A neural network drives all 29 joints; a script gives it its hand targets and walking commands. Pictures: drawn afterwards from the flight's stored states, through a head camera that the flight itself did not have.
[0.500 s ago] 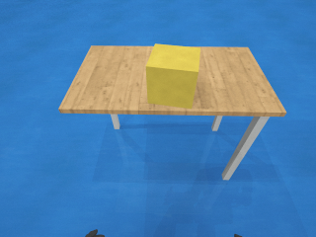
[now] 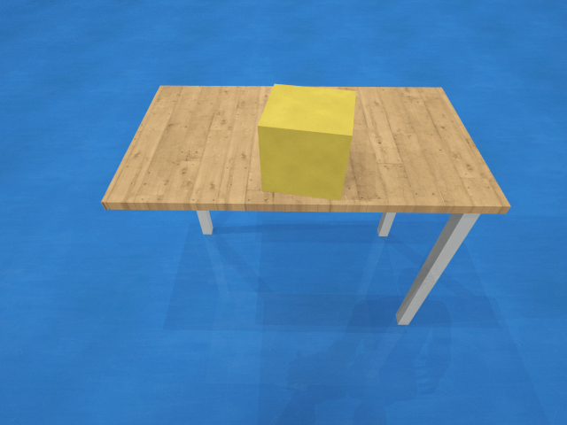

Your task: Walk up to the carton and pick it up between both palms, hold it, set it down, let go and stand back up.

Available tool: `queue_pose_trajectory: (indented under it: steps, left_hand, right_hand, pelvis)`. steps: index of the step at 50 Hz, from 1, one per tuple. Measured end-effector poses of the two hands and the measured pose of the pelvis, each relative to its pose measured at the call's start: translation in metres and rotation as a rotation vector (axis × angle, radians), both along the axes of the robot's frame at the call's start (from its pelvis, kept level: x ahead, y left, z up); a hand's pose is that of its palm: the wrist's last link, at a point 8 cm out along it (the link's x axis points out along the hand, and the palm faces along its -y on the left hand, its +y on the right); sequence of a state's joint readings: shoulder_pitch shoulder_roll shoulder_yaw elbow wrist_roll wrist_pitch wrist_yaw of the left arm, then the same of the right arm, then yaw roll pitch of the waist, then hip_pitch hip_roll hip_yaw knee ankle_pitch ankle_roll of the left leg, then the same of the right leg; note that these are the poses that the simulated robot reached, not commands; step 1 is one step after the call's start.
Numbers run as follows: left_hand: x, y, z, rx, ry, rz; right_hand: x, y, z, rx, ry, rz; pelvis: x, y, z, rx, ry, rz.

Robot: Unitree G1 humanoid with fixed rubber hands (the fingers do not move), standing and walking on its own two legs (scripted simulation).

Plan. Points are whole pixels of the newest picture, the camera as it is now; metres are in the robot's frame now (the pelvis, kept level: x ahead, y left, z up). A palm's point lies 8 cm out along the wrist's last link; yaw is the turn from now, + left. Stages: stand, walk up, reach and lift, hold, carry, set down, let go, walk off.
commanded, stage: stand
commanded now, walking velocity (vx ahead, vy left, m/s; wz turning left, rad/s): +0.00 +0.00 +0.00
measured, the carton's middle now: (307, 142) +0.69 -0.03 +0.01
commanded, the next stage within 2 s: walk up in 1.58 s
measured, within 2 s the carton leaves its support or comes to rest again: neither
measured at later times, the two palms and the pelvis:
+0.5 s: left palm out of the picture +0.00 +0.20 -0.14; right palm out of the picture -0.01 -0.21 -0.14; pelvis +0.00 +0.00 +0.01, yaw +0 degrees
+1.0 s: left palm out of the picture -0.02 +0.20 -0.14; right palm out of the picture -0.04 -0.20 -0.14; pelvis +0.00 +0.00 +0.01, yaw +0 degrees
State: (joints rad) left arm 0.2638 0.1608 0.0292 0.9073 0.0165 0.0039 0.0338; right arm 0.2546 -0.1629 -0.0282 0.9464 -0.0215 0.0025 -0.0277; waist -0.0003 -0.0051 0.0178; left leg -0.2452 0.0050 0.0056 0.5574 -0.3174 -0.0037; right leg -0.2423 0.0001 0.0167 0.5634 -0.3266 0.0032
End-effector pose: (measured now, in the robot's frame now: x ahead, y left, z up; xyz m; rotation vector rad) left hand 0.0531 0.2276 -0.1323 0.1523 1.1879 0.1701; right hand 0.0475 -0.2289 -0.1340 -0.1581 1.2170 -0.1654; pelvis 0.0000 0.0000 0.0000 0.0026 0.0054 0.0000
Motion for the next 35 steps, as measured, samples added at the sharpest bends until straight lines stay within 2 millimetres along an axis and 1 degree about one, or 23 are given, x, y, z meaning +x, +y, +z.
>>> queue_pose_trajectory:
  steps: [5, 11, 14, 19, 28, 35]
  left_hand:
    - [-0.014, -0.006, -0.003, -0.012, 0.051, 0.012]
    - [-0.036, -0.015, -0.007, -0.033, 0.131, 0.027]
    - [-0.043, -0.018, -0.008, -0.043, 0.156, 0.039]
    - [-0.049, -0.021, -0.008, -0.047, 0.184, 0.040]
    - [-0.056, -0.025, -0.009, -0.051, 0.220, 0.034]
    - [-0.064, -0.028, -0.010, -0.059, 0.244, 0.035]
  right_hand:
    - [-0.005, 0.001, -0.001, 0.010, 0.027, -0.017]
    - [-0.025, 0.005, -0.004, 0.024, 0.096, -0.041]
    - [-0.035, 0.005, -0.005, 0.022, 0.137, -0.047]
    - [-0.047, 0.009, -0.006, 0.032, 0.180, -0.065]
    - [-0.056, 0.018, -0.006, 0.048, 0.208, -0.079]
    - [-0.067, 0.023, -0.007, 0.054, 0.242, -0.084]
  pelvis:
    - [0.000, -0.001, 0.002, -0.001, -0.006, -0.004]
    - [0.001, -0.002, 0.004, -0.003, -0.008, -0.004]
    - [0.002, -0.002, 0.005, -0.003, -0.010, -0.002]
    - [0.004, -0.003, 0.007, -0.004, -0.017, -0.004]
    - [0.005, -0.003, 0.008, -0.005, -0.029, -0.010]
    - [0.004, -0.002, 0.009, -0.005, -0.035, -0.009]
